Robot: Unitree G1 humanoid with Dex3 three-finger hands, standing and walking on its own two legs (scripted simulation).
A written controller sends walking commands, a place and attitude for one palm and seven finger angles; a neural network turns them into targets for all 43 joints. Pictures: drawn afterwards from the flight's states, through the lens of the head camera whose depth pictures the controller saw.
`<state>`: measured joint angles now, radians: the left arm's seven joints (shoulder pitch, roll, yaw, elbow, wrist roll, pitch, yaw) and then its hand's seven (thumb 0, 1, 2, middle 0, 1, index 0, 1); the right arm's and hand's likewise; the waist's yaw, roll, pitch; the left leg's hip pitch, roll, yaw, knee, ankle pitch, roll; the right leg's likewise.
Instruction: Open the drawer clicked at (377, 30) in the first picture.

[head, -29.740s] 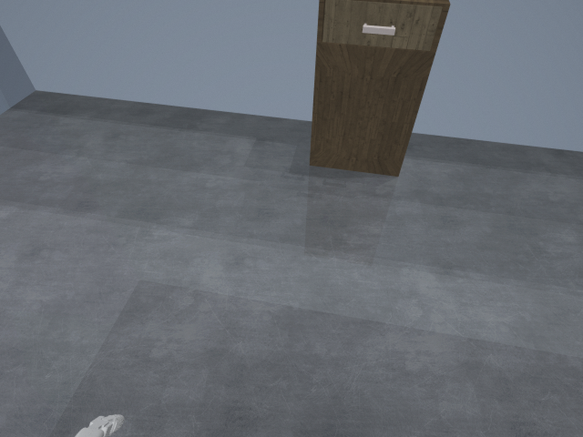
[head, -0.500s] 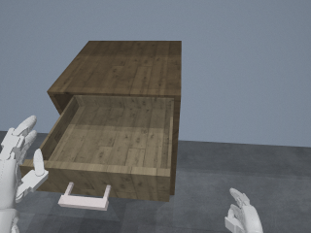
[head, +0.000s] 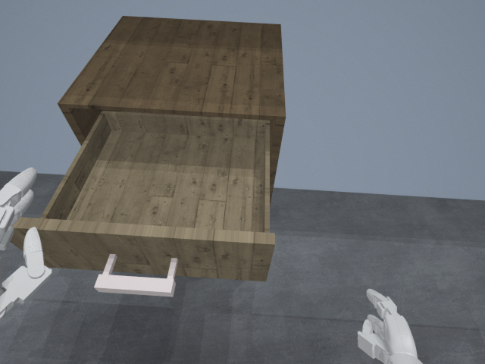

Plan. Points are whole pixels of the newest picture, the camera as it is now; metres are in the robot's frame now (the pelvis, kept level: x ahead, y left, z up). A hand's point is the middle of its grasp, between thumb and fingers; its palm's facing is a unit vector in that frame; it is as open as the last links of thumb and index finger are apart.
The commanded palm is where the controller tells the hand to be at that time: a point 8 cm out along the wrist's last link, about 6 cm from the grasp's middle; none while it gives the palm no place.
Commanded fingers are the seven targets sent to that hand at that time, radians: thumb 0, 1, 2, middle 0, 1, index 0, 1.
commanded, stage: step back with the hand held close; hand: left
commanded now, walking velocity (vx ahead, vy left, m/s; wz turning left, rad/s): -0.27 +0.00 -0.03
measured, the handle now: (139, 273) +0.26 +0.19 -0.02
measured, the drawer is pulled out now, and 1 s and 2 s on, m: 0.30 0.30 0.30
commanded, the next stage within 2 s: stop stepping back and stand still in 0.82 s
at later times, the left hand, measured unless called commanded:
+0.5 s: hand out of the picture +0.13 +0.24 +0.16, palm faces +0.37 -0.81 -0.45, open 7.4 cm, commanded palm +0.06 +0.28 +0.18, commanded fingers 0.00 0.90 0.90 -0.20 -0.30 -0.20 -0.30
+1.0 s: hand out of the picture +0.00 +0.18 +0.15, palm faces +0.32 -0.81 -0.48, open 7.4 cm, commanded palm -0.07 +0.22 +0.18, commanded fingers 0.00 0.90 0.90 -0.20 -0.30 -0.20 -0.30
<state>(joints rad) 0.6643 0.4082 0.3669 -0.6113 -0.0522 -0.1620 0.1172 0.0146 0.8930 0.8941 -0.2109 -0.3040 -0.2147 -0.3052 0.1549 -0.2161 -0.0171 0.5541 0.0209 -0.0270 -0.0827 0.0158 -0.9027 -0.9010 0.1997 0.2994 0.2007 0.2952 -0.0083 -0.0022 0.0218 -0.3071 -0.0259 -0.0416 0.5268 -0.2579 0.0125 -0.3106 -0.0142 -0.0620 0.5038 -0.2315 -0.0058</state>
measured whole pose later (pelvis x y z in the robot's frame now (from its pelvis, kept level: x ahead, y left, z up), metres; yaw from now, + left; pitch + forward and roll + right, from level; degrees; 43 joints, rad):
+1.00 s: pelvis -0.20 -0.06 +0.00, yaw +0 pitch +5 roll +1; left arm 0.66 0.37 0.37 -0.59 -0.03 -0.19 0.15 0.01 0.89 0.89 -0.21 -0.30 -0.22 -0.31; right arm 0.12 -0.24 0.00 0.58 0.01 -0.03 -0.10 0.02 -0.90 -0.90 0.20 0.30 0.20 0.30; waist -0.03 -0.04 -0.01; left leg -0.33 -0.01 0.03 0.62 -0.35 -0.02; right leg -0.33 0.01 -0.08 0.48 -0.24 -0.06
